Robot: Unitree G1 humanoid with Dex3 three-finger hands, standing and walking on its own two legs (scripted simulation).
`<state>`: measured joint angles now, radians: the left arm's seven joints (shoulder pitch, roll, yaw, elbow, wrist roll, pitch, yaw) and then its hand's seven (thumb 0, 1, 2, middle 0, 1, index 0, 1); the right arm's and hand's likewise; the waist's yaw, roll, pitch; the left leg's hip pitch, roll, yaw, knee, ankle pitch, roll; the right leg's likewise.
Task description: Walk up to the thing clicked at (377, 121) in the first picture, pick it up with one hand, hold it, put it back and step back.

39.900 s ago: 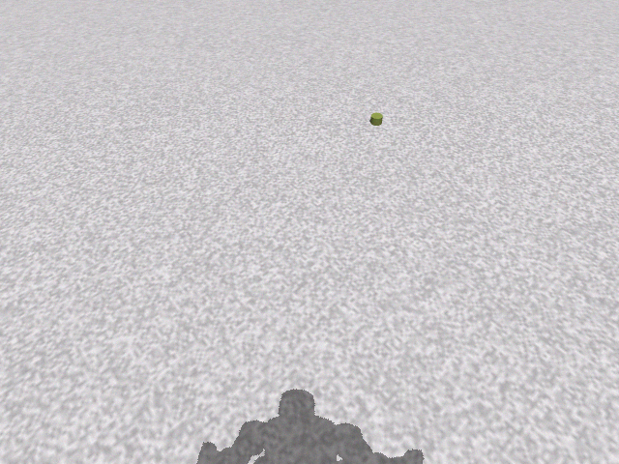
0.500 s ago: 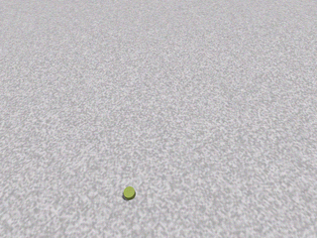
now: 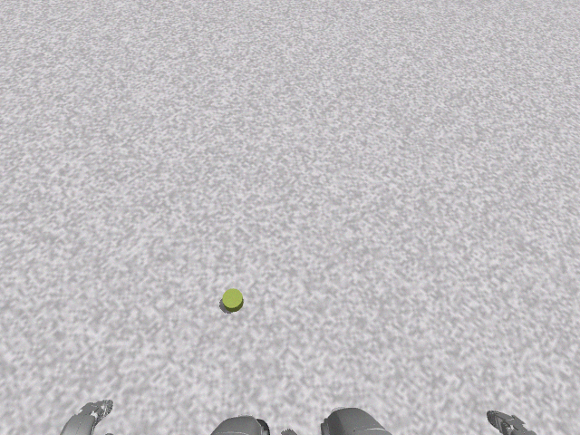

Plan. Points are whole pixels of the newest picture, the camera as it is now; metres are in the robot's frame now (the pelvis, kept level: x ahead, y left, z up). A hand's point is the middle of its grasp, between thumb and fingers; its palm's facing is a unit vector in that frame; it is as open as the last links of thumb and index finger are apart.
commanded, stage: step back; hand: left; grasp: from above
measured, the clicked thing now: (233, 300) +0.54 +0.20 -0.74
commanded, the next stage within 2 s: none
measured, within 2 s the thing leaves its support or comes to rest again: neither
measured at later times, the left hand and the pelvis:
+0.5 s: hand out of the picture -0.03 +0.24 -0.13, palm faces +0.03 -0.91 -0.42, open 7.4 cm; pelvis -0.14 -0.03 +0.00, yaw +2 degrees
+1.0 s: hand out of the picture -0.25 +0.24 -0.16, palm faces -0.03 -0.92 -0.40, open 7.4 cm; pelvis -0.32 -0.04 -0.01, yaw -2 degrees
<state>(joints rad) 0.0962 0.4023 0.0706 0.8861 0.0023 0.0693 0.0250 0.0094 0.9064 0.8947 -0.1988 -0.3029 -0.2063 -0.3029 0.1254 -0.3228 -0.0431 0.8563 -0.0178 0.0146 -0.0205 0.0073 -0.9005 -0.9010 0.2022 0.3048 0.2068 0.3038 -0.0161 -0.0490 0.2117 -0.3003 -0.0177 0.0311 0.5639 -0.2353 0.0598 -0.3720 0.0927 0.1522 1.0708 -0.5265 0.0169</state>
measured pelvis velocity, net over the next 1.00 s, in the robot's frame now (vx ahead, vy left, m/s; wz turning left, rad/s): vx -0.32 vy -0.04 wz -0.04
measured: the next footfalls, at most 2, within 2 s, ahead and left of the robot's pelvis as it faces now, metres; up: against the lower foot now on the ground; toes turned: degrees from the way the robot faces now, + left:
right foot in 0.20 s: -0.05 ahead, -0.14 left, +0.00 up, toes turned -1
left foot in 0.60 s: -0.16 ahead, +0.09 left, +0.00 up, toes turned +2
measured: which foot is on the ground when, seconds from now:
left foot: down 0.00-0.22, up 0.24-0.58, down 0.60-1.00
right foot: up 0.00-0.18, down 0.20-0.62, up 0.64-1.00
